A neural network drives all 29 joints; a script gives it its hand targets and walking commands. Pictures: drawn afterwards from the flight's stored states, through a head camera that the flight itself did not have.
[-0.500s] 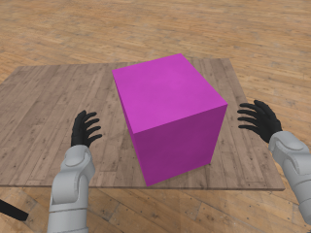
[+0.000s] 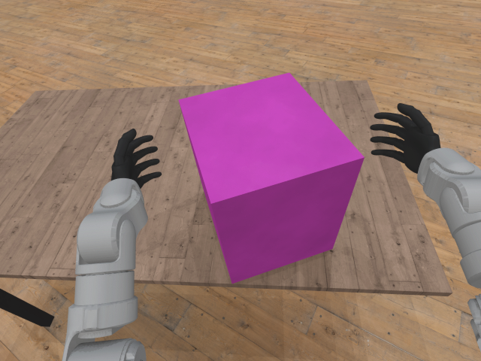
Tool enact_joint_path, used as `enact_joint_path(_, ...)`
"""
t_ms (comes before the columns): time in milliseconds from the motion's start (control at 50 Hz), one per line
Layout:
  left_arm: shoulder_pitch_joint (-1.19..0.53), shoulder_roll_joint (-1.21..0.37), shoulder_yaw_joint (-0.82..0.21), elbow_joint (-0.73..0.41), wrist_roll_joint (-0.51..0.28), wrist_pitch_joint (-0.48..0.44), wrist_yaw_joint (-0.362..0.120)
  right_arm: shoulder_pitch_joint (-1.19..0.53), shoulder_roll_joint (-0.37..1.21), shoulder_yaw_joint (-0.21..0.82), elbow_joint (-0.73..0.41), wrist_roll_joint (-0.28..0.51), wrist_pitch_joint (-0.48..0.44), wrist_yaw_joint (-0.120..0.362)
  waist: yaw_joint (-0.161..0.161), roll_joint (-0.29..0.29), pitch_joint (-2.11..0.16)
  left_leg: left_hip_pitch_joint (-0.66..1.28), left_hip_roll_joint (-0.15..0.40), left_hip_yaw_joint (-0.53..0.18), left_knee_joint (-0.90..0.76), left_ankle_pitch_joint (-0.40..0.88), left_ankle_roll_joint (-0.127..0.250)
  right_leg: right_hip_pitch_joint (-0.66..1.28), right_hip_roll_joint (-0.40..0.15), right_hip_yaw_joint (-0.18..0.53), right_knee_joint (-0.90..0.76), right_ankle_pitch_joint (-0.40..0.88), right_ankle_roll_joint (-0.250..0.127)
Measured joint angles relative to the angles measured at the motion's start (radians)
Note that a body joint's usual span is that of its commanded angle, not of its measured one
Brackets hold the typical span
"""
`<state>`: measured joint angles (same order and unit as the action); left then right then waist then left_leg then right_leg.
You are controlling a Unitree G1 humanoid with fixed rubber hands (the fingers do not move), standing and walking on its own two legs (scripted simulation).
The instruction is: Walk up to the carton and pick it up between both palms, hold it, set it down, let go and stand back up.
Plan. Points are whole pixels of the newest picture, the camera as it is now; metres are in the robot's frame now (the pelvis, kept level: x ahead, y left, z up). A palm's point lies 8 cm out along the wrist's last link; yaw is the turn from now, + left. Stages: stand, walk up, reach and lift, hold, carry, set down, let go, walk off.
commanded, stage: reach and lift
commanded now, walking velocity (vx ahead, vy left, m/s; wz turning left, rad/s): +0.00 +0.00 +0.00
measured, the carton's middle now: (260, 179) +0.47 +0.07 +0.01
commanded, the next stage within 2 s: none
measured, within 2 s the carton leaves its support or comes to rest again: neither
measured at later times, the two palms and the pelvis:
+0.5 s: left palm (125, 148) +0.36 +0.25 +0.18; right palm (404, 108) +0.49 -0.16 +0.18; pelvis +0.00 +0.00 +0.00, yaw +1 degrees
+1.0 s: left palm (146, 174) +0.37 +0.25 +0.11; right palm (388, 139) +0.50 -0.16 +0.11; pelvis +0.01 +0.01 +0.00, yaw +0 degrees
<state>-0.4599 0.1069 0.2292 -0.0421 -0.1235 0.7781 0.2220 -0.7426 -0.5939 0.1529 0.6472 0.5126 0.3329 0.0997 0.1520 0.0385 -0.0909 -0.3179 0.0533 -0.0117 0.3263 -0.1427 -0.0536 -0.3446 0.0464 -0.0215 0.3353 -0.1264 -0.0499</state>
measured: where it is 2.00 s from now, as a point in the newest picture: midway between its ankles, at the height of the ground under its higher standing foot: outside the picture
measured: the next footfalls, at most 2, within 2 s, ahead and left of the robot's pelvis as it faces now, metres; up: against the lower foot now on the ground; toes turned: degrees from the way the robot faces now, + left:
none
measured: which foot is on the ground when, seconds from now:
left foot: down 0.00-1.00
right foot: down 0.00-1.00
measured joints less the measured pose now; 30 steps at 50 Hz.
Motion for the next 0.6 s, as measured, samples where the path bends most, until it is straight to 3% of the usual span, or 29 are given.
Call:
enact_joint_path(240, -0.143, 0.015, -0.001, 0.144, -0.014, 0.021, 0.016, -0.144, -0.018, 0.043, 0.094, 0.030, 0.040, 0.013, 0.029, 0.008, -0.018, -0.043, 0.004, 0.008, 0.023, -0.008, 0.001, -0.039, 0.004, 0.009, 0.007, 0.005, 0.003)
enact_joint_path(420, -0.229, 0.040, 0.001, 0.170, -0.031, 0.023, 0.023, -0.250, -0.024, 0.023, 0.135, 0.037, 0.051, 0.012, 0.043, 0.017, -0.019, -0.088, -0.002, -0.009, 0.030, 0.001, 0.002, -0.075, -0.002, -0.007, 0.007, 0.010, 0.003)
enact_joint_path(600, -0.338, 0.061, -0.024, 0.293, -0.052, -0.004, 0.029, -0.362, -0.025, 0.018, 0.259, 0.027, 0.063, 0.023, 0.059, 0.016, -0.043, -0.133, -0.004, -0.015, 0.032, 0.003, 0.002, -0.114, -0.004, -0.013, 0.004, 0.014, 0.004)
